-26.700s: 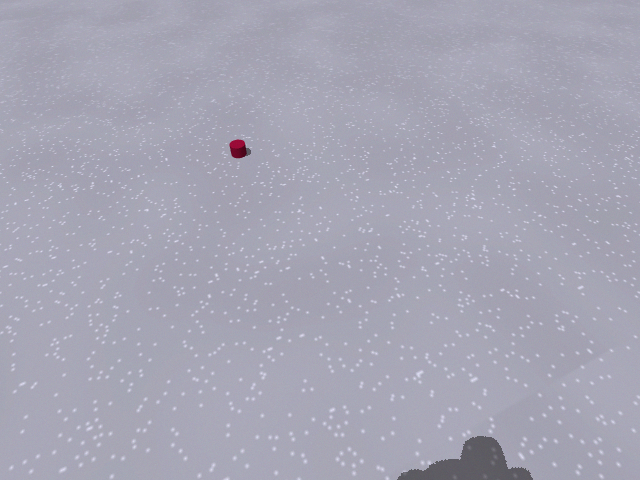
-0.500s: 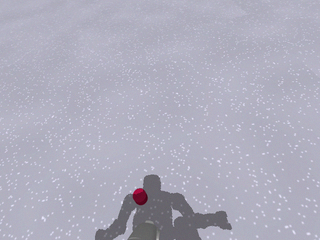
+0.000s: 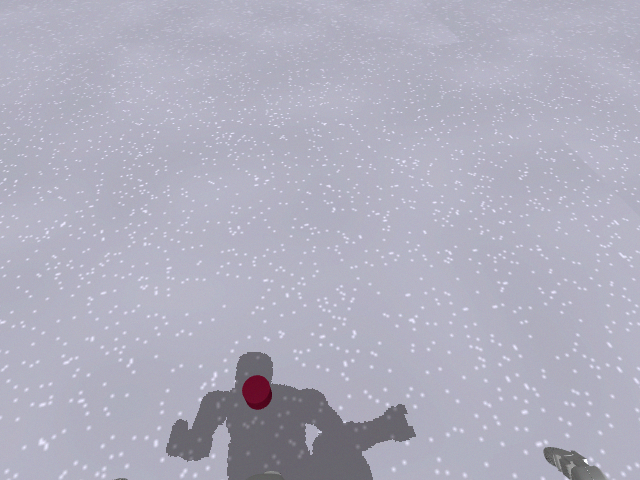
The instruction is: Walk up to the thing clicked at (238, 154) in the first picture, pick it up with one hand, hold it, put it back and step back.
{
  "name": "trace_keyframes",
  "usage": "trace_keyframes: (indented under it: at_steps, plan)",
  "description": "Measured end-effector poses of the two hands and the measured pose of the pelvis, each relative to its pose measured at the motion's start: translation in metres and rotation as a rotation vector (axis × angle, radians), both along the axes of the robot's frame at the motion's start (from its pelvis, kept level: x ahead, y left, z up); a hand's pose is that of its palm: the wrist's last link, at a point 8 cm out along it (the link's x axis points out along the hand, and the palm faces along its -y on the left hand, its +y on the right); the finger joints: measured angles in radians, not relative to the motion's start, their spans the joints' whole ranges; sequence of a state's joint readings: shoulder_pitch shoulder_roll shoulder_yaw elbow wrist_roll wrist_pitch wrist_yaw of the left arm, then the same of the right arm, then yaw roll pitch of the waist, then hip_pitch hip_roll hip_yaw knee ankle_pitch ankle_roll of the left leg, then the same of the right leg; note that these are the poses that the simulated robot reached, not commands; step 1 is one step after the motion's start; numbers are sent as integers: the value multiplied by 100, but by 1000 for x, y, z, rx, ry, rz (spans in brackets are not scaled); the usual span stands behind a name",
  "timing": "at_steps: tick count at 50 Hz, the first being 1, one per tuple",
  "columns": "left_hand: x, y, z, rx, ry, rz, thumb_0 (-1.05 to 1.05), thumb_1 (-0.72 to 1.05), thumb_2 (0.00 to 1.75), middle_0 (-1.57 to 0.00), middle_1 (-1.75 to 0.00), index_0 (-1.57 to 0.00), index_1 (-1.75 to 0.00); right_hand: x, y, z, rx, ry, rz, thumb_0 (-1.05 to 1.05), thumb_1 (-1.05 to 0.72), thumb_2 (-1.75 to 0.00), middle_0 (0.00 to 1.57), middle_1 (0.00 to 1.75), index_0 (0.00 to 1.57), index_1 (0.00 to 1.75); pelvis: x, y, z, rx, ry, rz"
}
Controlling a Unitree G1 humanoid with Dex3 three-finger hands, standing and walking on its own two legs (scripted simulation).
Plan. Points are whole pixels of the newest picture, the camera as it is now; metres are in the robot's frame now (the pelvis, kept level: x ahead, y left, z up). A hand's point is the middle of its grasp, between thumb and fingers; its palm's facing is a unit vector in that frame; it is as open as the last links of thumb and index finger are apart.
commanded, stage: walk up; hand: left
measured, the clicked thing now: (257, 392) +0.45 +0.21 -0.72
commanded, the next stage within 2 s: none
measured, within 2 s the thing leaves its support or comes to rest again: neither
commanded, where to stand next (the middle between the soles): +0.06 -0.02 m, yaw -1 degrees
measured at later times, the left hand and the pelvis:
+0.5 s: hand out of the picture +0.09 +0.24 -0.13, palm faces -0.02 -0.95 -0.33, open 7.4 cm; pelvis +0.00 -0.02 +0.02, yaw -1 degrees
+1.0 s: hand out of the picture +0.10 +0.25 -0.14, palm faces -0.04 -0.94 -0.35, open 7.4 cm; pelvis +0.04 -0.02 +0.02, yaw -2 degrees
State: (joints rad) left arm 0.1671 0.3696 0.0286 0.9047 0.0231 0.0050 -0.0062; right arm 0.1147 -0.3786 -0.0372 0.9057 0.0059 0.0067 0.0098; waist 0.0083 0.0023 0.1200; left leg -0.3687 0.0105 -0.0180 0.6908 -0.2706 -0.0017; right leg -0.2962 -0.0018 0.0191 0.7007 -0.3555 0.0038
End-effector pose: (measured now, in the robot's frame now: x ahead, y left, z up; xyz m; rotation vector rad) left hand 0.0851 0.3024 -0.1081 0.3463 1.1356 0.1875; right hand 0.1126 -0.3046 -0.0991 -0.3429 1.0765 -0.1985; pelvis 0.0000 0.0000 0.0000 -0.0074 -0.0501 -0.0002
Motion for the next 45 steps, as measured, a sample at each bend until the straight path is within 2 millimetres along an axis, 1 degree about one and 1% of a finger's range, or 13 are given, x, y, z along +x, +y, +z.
trace_keyframes:
  at_steps: [4, 6, 9, 12, 14, 19, 24, 28, 32, 36, 41, 45]
  plan:
    - [5, 1, -4, -3, -3, -3, 1, 90, 90, -20, -30, -21, -30, -20, -13, 3, -40, 38, -4, 0, -91, -89, 21, 30, 20, 30, -6, -4, -1, -2, 8, -11]
    - [1, 0, -5, 3, 3, 1, 1, 91, 90, -20, -30, -21, -30, -28, -21, 3, -52, 53, -8, 1, -91, -89, 21, 30, 20, 30, -9, -9, -2, -1, 13, -16]
    - [-13, -5, -3, 11, 35, 0, 1, 91, 90, -20, -30, -21, -30, -38, -30, 2, -52, 71, -27, 1, -91, -89, 21, 30, 20, 30, -11, -15, 0, -12, 10, -15]
    - [-24, -11, -1, 5, 80, -2, 1, 91, 90, -20, -30, -21, -30, -46, -32, 2, -36, 82, -45, 1, -91, -89, 21, 30, 20, 30, -10, -17, 4, 8, 7, -22]
    - [-26, -14, 0, -2, 98, 0, 1, 91, 90, -20, -30, -21, -30, -51, -31, 0, -27, 88, -54, 1, -91, -89, 21, 30, 20, 30, -9, -16, 6, 8, 4, -21]
    - [-18, -20, 4, -24, 81, 11, 1, 91, 90, -20, -30, -21, -30, -61, -23, -2, -4, 129, -54, 1, -91, -89, 21, 30, 20, 30, -3, -16, 12, 6, 1, -16]
    - [-1, -22, 9, -37, 42, 20, 1, 90, 90, -20, -30, -21, -30, -58, -14, 0, 12, 137, -47, 1, -91, -89, 21, 30, 20, 30, 1, -16, 16, 3, 0, -13]
    - [12, -21, 13, -41, 18, 22, 1, 91, 90, -20, -30, -21, -30, -50, -10, 3, 16, 121, -42, 1, -91, -89, 21, 30, 20, 30, 3, -14, 19, 1, 1, -13]
    - [20, -19, 16, -43, 8, 22, 1, 91, 90, -20, -30, -21, -30, -39, -8, 8, 13, 101, -39, 1, -91, -89, 21, 30, 20, 30, 5, -13, 22, -2, 4, -12]
    - [22, -18, 17, -47, 11, 28, 1, 91, 90, -20, -30, -21, -30, -29, -8, 12, 6, 83, -33, 1, -91, -89, 21, 30, 20, 30, 7, -12, 24, -2, 7, -11]
    - [18, -15, 15, -53, 29, 36, 1, 91, 90, -20, -30, -21, -30, -21, -7, 16, 0, 75, -26, 0, -91, -89, 21, 30, 20, 30, 10, -10, 25, -2, 11, -8]
    - [11, -11, 15, -54, 44, 31, 1, 91, 90, -20, -30, -21, -30, -20, -12, 21, -1, 65, -23, 0, -91, -89, 21, 30, 20, 30, 21, -9, 26, 9, 21, -16]
